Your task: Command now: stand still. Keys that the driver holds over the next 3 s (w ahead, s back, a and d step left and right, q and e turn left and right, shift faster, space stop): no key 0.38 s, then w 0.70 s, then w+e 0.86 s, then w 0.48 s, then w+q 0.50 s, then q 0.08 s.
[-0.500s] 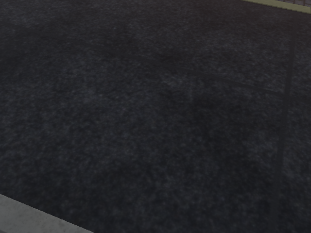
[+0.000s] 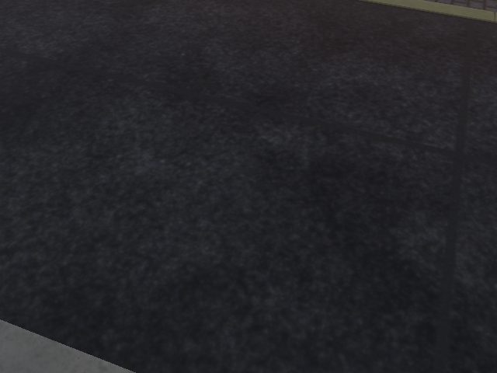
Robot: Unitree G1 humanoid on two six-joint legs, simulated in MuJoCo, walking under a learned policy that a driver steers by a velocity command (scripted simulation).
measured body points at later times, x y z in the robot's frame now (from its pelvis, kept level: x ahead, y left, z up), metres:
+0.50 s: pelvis +0.01 -0.01 +0.00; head +0.01 -0.01 +0.45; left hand +0.01 +0.25 -0.15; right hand +0.02 -0.26 -0.16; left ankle +0.00 +0.11 -0.74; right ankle -0.01 -0.14 -0.73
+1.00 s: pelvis +0.19 -0.02 -0.01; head +0.22 -0.02 +0.44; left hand +0.06 +0.22 -0.14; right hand +0.42 -0.24 -0.10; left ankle +0.32 +0.09 -0.72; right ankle +0.00 -0.13 -0.74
